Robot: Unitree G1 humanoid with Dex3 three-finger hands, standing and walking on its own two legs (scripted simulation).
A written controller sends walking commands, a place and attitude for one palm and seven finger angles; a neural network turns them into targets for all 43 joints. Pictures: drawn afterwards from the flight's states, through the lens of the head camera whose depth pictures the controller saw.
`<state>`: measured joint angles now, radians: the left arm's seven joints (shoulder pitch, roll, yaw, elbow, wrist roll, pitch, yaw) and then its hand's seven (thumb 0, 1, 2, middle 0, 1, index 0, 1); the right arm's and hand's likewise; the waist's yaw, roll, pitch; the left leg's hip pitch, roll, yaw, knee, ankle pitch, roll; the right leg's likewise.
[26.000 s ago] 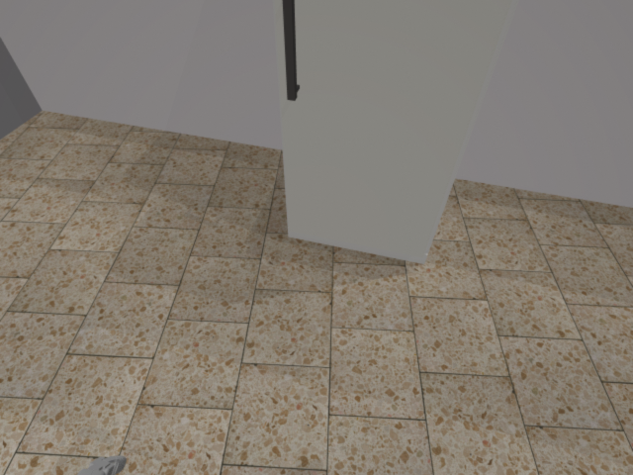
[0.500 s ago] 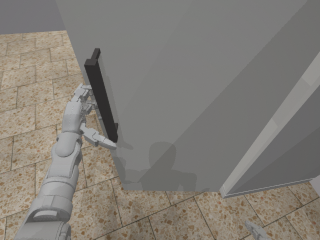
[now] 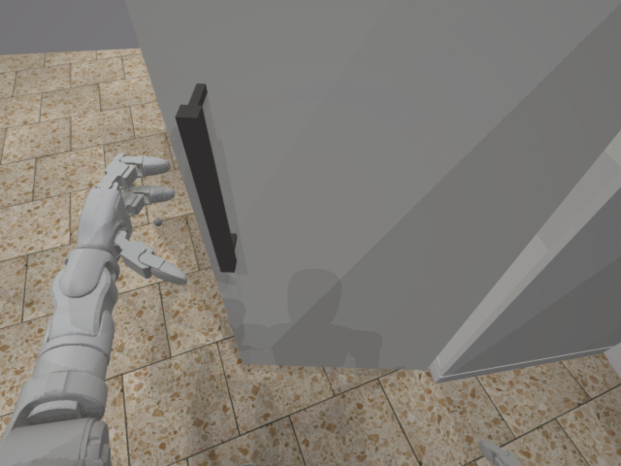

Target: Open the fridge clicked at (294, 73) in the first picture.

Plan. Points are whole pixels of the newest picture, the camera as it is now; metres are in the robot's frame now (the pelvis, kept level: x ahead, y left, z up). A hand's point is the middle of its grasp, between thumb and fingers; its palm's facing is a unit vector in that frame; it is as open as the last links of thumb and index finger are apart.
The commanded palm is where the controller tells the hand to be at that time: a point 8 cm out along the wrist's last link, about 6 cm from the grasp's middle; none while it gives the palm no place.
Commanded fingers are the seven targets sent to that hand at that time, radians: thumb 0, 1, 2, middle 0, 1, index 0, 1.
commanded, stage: slip the hand off the handle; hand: left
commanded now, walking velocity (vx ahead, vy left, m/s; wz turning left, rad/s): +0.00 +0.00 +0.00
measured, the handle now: (216, 194) +0.43 +0.15 +0.11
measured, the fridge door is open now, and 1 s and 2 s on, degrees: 79 79 79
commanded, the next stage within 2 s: draw the hand back to the body in 0.60 s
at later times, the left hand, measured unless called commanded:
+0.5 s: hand (132, 286) +0.30 +0.22 +0.10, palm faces +0.05 -0.99 -0.16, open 14.7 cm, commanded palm +0.26 +0.26 +0.11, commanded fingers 0.00 -0.55 0.20 -0.25 -1.15 -0.25 -1.15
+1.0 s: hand (107, 305) +0.26 +0.22 +0.13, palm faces +0.01 -1.00 -0.03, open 14.7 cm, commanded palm +0.21 +0.27 +0.13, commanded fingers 0.00 -0.55 0.20 -0.25 -1.15 -0.25 -1.15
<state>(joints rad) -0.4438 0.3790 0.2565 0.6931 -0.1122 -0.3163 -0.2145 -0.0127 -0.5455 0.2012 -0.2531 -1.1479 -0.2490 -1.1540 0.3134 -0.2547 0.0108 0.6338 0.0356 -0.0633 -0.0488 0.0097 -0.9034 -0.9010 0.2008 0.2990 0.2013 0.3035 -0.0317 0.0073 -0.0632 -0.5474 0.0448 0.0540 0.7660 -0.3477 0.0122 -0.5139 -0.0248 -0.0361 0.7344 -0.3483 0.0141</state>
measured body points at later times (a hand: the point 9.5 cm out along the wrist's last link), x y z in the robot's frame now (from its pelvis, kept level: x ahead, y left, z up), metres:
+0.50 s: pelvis +0.00 +0.00 +0.00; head +0.02 +0.00 +0.45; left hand +0.29 +0.27 +0.11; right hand +0.18 -0.24 -0.08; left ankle +0.02 +0.11 -0.71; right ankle +0.01 -0.13 -0.71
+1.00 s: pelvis +0.00 -0.01 +0.01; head -0.01 -0.03 +0.46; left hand +0.25 +0.27 +0.13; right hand +0.18 -0.24 -0.06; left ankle +0.02 +0.11 -0.71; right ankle +0.01 -0.13 -0.71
